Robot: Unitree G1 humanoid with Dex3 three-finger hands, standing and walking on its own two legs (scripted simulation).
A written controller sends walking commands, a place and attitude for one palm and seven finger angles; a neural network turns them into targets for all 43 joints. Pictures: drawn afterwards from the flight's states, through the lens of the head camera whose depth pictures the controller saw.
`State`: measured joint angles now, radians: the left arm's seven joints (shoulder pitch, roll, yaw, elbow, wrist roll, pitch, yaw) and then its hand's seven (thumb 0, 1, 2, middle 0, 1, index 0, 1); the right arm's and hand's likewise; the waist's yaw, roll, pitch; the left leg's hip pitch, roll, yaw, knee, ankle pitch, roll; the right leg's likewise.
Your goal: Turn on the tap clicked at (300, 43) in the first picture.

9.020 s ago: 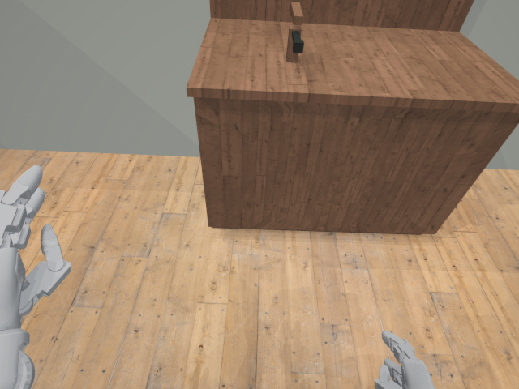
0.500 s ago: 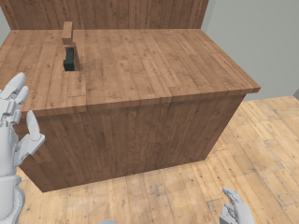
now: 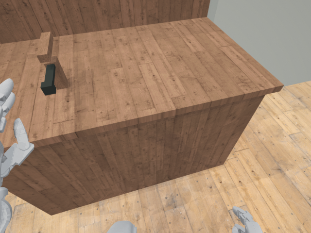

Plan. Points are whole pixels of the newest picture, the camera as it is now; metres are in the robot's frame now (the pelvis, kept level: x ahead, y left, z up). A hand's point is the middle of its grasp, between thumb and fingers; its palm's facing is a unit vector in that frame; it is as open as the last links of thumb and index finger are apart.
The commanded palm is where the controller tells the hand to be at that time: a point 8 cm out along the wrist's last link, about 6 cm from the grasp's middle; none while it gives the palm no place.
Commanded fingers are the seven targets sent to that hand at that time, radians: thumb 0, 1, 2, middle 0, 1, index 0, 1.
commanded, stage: shuffle to correct the standing spot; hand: left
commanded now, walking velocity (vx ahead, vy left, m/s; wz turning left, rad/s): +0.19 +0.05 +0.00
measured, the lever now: (48, 87) +0.44 +0.33 +0.13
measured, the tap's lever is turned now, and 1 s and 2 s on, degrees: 0 0 0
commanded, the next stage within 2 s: come to a stop and stand still in 0.30 s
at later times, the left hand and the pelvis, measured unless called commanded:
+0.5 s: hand (48, 107) +0.31 +0.24 +0.20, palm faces +0.45 -0.79 -0.42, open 7.4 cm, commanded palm +0.26 +0.29 +0.18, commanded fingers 0.00 0.90 0.90 -0.20 -0.30 -0.20 -0.30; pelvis +0.10 +0.00 +0.00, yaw +1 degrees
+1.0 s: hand (50, 99) +0.34 +0.25 +0.19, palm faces +0.40 -0.83 -0.40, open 7.4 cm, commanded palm +0.29 +0.29 +0.18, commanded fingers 0.00 0.90 0.90 -0.20 -0.30 -0.20 -0.30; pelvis +0.12 +0.01 +0.00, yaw +0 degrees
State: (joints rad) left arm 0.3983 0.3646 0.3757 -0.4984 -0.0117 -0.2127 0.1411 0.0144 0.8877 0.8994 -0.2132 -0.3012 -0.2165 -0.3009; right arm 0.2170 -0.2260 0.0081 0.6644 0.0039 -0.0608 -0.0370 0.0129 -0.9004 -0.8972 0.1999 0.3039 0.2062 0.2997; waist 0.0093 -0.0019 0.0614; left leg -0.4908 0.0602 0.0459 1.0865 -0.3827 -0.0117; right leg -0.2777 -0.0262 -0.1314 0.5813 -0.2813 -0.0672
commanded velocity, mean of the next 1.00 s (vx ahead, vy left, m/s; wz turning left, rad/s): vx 0.00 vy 0.01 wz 0.00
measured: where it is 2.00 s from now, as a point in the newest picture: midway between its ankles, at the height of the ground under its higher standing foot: outside the picture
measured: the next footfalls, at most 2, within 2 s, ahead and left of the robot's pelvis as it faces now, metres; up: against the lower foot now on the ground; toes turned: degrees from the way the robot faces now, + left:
left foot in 0.16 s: +0.12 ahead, +0.15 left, +0.00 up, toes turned +7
right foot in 0.38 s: +0.15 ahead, -0.07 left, +0.00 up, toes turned -1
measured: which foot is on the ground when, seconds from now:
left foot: up 0.00-0.14, down 0.16-0.40, up 0.42-0.68, down 0.70-1.00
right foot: down 0.00-0.18, up 0.20-0.36, down 0.38-1.00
